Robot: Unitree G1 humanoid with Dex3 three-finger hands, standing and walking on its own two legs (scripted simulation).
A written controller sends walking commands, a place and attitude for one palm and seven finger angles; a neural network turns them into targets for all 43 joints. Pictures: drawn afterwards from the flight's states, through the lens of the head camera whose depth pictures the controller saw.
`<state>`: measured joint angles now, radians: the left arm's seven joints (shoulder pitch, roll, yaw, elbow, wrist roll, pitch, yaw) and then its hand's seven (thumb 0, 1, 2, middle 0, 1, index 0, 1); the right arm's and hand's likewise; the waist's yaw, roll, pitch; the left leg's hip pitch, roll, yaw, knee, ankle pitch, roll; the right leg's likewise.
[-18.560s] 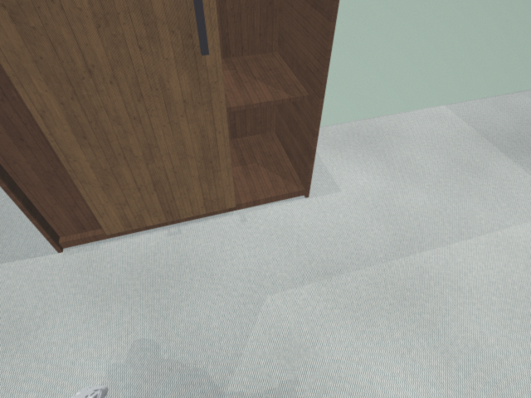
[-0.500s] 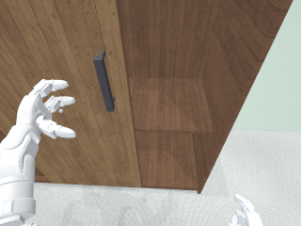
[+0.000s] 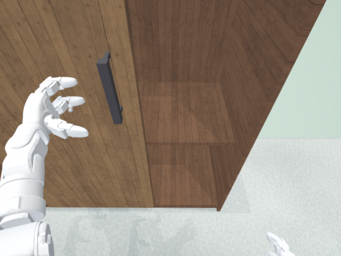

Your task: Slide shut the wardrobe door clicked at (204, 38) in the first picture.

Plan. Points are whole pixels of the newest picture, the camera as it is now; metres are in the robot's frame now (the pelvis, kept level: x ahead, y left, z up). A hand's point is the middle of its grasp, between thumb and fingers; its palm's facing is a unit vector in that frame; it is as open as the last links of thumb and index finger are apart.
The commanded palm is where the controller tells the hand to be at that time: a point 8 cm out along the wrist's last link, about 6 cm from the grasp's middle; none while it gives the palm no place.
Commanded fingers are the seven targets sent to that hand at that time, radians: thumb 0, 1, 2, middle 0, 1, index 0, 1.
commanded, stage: move the hooked fingers beside the handle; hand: left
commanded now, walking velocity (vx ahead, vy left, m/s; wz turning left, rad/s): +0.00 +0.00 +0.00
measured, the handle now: (113, 90) +0.47 +0.17 +0.15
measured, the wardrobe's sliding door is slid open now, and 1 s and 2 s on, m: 0.37 0.37 0.37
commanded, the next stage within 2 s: feel for the door with the fingertips in 1.14 s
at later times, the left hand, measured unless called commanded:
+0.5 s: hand (81, 100) +0.42 +0.24 +0.15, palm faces +0.11 -0.99 +0.00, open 13.8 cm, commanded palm +0.39 +0.27 +0.16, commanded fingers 0.00 -0.50 0.30 -0.30 -1.20 -0.30 -1.20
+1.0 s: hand (82, 104) +0.40 +0.23 +0.16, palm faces +0.10 -0.99 -0.01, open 14.0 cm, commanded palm +0.38 +0.27 +0.15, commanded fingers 0.00 -0.50 0.30 -0.30 -1.20 -0.30 -1.20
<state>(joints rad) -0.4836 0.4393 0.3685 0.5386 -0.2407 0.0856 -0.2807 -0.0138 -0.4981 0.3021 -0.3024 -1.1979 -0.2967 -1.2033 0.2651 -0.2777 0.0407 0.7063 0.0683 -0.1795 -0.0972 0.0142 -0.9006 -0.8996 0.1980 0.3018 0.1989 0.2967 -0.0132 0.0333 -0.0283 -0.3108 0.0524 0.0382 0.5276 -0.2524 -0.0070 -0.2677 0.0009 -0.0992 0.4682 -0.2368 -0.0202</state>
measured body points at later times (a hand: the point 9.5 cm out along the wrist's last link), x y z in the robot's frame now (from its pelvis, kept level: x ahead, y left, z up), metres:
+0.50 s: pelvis +0.01 +0.01 +0.00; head +0.03 +0.01 +0.45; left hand +0.41 +0.29 +0.16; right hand +0.11 -0.25 -0.11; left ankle +0.01 +0.12 -0.74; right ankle +0.00 -0.11 -0.74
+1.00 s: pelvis +0.01 +0.00 +0.00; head +0.01 -0.01 +0.45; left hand +0.39 +0.28 +0.16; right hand +0.13 -0.26 -0.10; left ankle +0.01 +0.12 -0.74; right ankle +0.00 -0.11 -0.74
